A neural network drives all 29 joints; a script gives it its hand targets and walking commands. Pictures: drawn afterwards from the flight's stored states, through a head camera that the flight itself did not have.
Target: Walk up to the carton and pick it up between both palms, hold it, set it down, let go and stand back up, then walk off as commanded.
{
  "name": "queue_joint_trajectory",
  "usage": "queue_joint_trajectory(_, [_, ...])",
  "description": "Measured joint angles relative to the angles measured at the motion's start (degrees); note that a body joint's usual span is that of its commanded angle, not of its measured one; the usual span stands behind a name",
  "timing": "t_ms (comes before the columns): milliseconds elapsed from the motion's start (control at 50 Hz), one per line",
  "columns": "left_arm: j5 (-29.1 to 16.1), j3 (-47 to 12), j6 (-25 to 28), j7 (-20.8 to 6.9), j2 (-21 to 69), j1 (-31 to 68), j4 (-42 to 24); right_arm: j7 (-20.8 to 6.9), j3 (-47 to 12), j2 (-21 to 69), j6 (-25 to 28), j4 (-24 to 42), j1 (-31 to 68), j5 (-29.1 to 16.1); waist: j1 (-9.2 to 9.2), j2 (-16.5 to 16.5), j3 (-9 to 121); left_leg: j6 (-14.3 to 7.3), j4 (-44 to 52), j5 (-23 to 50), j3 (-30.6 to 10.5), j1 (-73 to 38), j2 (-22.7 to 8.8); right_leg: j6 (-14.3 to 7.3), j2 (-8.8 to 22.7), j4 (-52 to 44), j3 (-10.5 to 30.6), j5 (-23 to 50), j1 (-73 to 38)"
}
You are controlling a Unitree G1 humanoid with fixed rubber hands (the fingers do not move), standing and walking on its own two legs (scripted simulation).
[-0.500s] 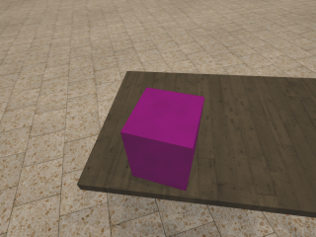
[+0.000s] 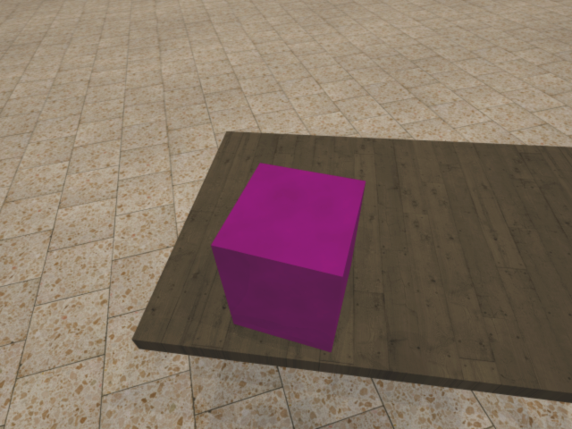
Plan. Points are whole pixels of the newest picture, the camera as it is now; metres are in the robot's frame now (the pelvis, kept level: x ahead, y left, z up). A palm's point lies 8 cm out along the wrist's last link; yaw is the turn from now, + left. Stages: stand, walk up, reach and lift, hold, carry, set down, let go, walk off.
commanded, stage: stand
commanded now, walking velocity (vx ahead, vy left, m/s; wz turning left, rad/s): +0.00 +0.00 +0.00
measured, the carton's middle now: (295, 257) +0.44 +0.02 -0.05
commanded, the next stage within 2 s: walk off in 0.80 s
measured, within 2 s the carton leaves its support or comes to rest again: neither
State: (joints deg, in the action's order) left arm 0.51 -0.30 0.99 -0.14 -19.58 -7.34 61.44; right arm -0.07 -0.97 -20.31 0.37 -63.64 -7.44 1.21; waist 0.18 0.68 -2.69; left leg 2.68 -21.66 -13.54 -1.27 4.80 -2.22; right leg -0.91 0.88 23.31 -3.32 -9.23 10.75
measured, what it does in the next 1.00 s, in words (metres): stands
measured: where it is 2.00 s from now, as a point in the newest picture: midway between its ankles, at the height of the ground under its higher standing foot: outside the picture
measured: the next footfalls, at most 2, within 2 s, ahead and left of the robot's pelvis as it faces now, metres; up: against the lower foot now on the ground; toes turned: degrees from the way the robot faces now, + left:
right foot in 1.80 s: -0.17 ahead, -0.09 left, +0.00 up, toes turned -2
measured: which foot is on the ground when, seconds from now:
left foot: down 0.00-1.00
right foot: down 0.00-1.00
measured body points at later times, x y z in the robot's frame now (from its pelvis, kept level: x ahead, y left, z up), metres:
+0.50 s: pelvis +0.01 -0.01 +0.00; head +0.01 -0.01 +0.45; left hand +0.09 +0.29 -0.12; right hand +0.08 -0.30 -0.14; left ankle -0.02 +0.15 -0.74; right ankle +0.04 -0.11 -0.74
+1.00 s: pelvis +0.02 -0.01 +0.00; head +0.02 -0.01 +0.45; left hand +0.10 +0.29 -0.12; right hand +0.08 -0.31 -0.14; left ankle -0.02 +0.15 -0.74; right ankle +0.04 -0.11 -0.74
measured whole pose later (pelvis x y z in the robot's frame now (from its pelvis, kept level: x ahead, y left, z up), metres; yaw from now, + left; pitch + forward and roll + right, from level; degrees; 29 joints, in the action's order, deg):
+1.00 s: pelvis +0.02 -0.01 +0.00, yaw +0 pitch -3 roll +0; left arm 0.6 0.9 1.1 -0.1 -19.4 -6.5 62.8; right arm 0.1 0.0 -20.2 0.0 -63.9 -7.8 1.3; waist 0.2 1.1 -3.1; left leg 3.5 -19.4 -13.7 -1.3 2.9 -3.5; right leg -1.6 -0.4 21.2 -3.5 -9.5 9.0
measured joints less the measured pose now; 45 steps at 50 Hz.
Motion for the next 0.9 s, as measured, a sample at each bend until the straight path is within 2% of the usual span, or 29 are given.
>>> queue_joint_trajectory(900, [0.1, 1.2, 0.3, 0.1, 0.3, 0.7, 1.2, 0.1, 1.0, 0.3, -0.3, -0.4, 0.1, -0.2, -0.01, 0.6, -0.4, 0.9, 2.0, -0.2, 0.0, -1.6, -1.4, -0.8, -1.4, -2.0, -0.2, -0.1, -1.5])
